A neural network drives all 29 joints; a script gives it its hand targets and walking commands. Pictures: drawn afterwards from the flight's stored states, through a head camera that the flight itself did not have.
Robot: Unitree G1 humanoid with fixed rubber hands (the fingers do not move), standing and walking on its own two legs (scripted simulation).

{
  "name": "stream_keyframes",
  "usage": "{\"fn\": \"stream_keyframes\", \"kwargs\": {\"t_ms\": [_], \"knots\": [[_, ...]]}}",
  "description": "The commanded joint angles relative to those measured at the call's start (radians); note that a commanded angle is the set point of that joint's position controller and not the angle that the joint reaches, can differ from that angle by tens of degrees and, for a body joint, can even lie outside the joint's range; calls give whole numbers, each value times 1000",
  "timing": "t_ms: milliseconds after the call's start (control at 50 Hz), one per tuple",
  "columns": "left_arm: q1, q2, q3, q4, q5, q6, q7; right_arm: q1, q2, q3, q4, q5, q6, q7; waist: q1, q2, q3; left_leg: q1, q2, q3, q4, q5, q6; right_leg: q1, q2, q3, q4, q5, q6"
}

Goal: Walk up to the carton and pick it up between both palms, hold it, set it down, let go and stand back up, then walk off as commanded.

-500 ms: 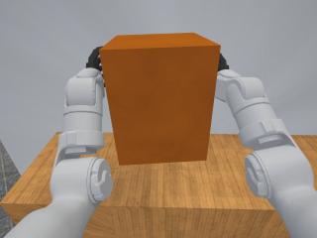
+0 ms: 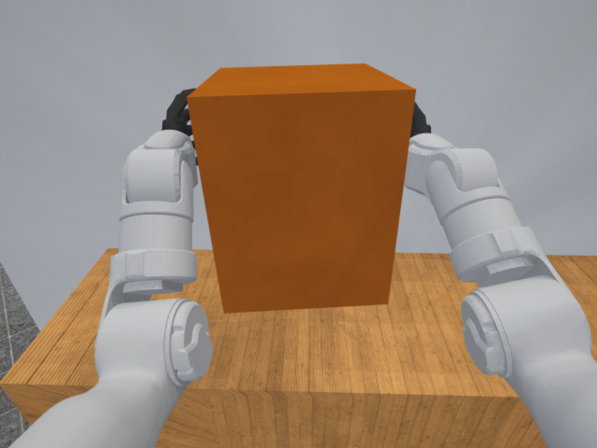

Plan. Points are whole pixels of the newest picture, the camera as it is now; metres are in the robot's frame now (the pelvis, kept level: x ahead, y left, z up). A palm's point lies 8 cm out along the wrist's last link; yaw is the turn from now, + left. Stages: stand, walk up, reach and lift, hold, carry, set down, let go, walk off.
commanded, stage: hold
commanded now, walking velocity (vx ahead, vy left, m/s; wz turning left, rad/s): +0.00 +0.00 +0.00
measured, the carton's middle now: (299, 179) +0.36 +0.00 +0.27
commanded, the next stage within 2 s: none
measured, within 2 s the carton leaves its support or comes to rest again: neither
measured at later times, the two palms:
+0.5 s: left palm (177, 147) +0.37 +0.14 +0.32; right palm (414, 151) +0.36 -0.15 +0.31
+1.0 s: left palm (176, 146) +0.37 +0.15 +0.32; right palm (413, 150) +0.36 -0.15 +0.31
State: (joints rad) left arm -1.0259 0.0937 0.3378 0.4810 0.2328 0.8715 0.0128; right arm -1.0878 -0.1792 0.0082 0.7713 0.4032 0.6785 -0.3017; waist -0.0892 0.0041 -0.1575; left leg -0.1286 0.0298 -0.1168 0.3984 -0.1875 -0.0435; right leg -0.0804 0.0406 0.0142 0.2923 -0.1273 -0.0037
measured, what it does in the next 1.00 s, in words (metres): stands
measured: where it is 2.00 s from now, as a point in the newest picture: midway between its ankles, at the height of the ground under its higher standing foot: outside the picture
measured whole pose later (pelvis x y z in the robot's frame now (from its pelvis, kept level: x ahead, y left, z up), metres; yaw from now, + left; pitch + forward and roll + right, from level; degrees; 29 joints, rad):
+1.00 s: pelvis +0.00 +0.00 +0.00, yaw +0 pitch -4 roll -2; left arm -1.04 0.10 0.34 0.51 0.23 0.86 0.01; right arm -1.10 -0.18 0.00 0.79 0.40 0.68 -0.30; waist -0.09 0.00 -0.16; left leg -0.14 0.03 -0.12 0.40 -0.18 -0.04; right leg -0.09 0.04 0.02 0.29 -0.12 -0.01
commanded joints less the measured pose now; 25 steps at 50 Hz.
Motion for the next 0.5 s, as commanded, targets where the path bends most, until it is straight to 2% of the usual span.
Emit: {"fn": "stream_keyframes", "kwargs": {"t_ms": [0,40,60,80,120,200,220,240,260,320,340,420,480], "knots": [[-735,-627,-308,-99,-169,-69,-141,-910,658,188,-369,177,-41,145,7,32,-318,-21,-78,84,-75,116,4,169,58,-12,-16,121,41],[-742,-638,-332,-112,-180,-69,-139,-910,652,178,-375,174,-44,145,-10,52,-343,-13,-78,86,-75,118,-2,174,59,-14,-15,135,39],[-736,-632,-322,-99,-173,-67,-140,-893,650,177,-343,173,-40,147,-3,55,-318,-19,-75,86,-81,114,-5,163,60,-14,-18,122,36],[-731,-644,-337,-94,-186,-68,-140,-924,649,176,-381,169,-45,144,-11,42,-350,-11,-74,86,-74,128,-4,180,60,-14,-14,146,39],[-717,-640,-326,-85,-186,-69,-139,-922,648,182,-391,173,-45,145,-7,30,-349,-8,-76,86,-73,133,1,172,61,-15,-18,145,40],[-759,-646,-338,-120,-193,-75,-134,-911,657,182,-367,177,-44,149,-5,60,-354,-12,-75,86,-78,126,-5,169,62,-15,-13,135,37],[-736,-643,-333,-114,-186,-72,-134,-905,656,187,-381,175,-45,147,-6,40,-352,-6,-76,84,-70,131,-1,174,60,-15,-15,144,39],[-723,-640,-329,-93,-180,-67,-136,-913,647,183,-375,176,-44,147,1,51,-338,-11,-77,88,-75,134,-3,172,61,-15,-15,141,38],[-728,-639,-325,-100,-179,-67,-138,-899,647,179,-364,174,-41,145,-9,52,-332,-9,-77,86,-72,134,-3,171,59,-11,-18,148,38],[-720,-632,-317,-95,-169,-66,-138,-909,658,194,-378,179,-43,147,11,35,-337,-8,-81,89,-71,137,1,174,58,-15,-16,143,43],[-726,-631,-318,-106,-177,-68,-139,-897,653,187,-370,176,-41,146,-3,29,-333,-4,-77,84,-71,131,2,174,59,-13,-16,145,41],[-735,-631,-319,-102,-180,-70,-138,-918,662,193,-386,179,-44,144,6,29,-346,-9,-79,87,-72,122,6,166,58,-13,-19,133,41],[-725,-631,-317,-76,-180,-69,-141,-911,650,173,-369,164,-42,144,-10,32,-315,-15,-78,84,-75,102,5,152,55,-11,-26,122,41]]}}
